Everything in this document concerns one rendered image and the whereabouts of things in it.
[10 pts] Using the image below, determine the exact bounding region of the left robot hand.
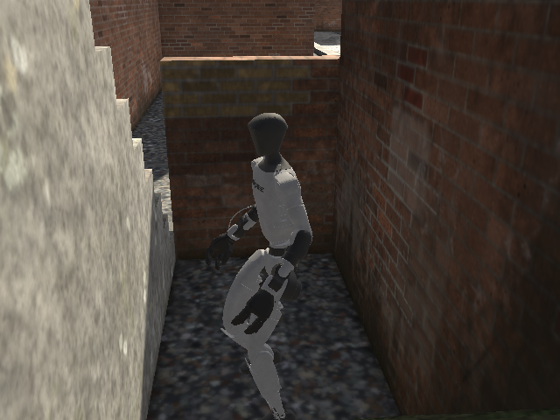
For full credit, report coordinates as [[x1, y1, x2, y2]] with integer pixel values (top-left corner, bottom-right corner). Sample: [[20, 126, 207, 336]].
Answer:
[[231, 290, 276, 334]]

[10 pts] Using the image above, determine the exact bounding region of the robot left upper arm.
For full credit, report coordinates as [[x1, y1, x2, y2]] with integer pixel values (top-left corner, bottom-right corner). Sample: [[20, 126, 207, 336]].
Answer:
[[274, 172, 313, 245]]

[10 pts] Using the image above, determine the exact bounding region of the right robot hand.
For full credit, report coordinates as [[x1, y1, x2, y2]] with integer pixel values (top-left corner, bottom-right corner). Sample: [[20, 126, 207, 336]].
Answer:
[[205, 232, 235, 270]]

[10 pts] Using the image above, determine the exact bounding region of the right robot forearm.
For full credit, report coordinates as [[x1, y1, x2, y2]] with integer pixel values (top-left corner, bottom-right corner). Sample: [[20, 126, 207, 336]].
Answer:
[[227, 203, 259, 241]]

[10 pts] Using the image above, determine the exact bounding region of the robot right shin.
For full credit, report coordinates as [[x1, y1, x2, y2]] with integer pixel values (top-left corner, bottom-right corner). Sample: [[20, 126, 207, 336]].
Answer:
[[221, 321, 249, 349]]

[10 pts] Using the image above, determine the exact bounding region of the right robot foot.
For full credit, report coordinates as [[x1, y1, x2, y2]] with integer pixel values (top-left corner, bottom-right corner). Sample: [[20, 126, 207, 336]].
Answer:
[[241, 348, 282, 375]]

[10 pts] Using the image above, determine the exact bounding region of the robot right upper arm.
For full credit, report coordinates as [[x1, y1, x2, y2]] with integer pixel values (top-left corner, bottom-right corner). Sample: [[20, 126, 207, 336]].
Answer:
[[251, 157, 263, 170]]

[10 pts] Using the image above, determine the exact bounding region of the left robot forearm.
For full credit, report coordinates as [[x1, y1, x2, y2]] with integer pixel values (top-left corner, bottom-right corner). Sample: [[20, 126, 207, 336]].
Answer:
[[261, 230, 312, 298]]

